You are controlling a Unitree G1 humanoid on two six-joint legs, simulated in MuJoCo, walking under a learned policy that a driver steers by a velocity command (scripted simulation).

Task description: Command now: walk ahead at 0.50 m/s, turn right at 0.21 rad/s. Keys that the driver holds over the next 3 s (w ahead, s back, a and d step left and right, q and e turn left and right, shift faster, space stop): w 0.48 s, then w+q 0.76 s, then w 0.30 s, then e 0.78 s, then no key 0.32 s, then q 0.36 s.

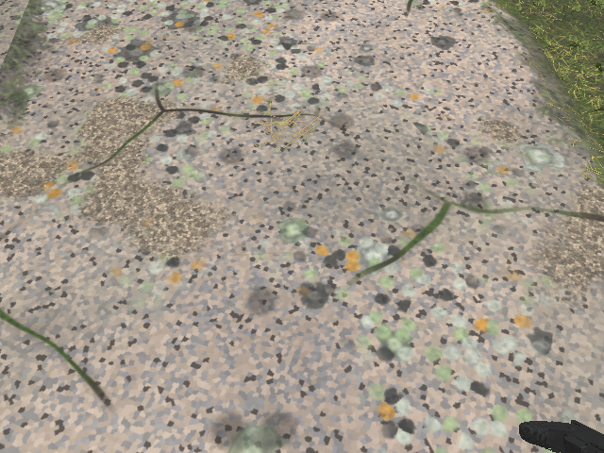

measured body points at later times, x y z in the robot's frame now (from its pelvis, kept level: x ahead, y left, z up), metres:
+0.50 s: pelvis +0.28 -0.04 +0.00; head +0.31 -0.05 +0.45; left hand +0.52 +0.19 -0.07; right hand +0.25 -0.32 -0.14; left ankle +0.11 +0.11 -0.70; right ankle +0.37 -0.14 -0.73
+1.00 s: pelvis +0.55 -0.02 -0.01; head +0.58 +0.00 +0.44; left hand +0.50 +0.27 -0.14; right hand +0.80 -0.20 -0.09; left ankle +0.66 +0.10 -0.72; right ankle +0.38 -0.14 -0.72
